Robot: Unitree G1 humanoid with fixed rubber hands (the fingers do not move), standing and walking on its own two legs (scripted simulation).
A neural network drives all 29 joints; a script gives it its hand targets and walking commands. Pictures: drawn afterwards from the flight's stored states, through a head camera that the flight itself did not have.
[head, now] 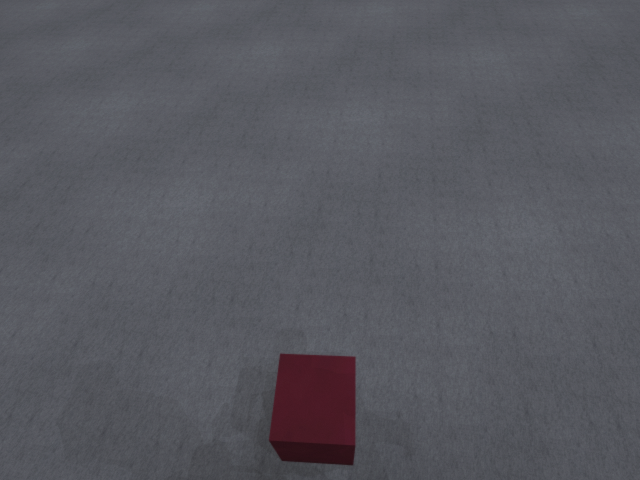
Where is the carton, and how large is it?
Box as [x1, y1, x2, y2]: [269, 354, 355, 464]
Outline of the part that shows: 280,354 269,440 282,460 352,464 354,453 355,357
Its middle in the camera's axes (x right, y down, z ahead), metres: +0.00 +0.47 +1.05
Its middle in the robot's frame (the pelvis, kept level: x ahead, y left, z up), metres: +0.39 +0.06 -0.64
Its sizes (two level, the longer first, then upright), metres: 0.210 0.200 0.250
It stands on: the floor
